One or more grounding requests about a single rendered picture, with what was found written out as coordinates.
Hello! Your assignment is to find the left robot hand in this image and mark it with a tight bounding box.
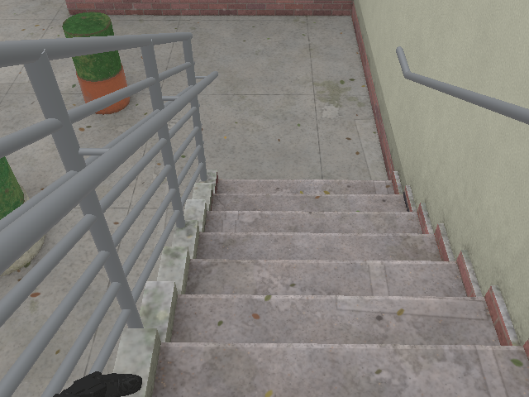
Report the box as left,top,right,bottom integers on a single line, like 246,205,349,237
53,371,142,397

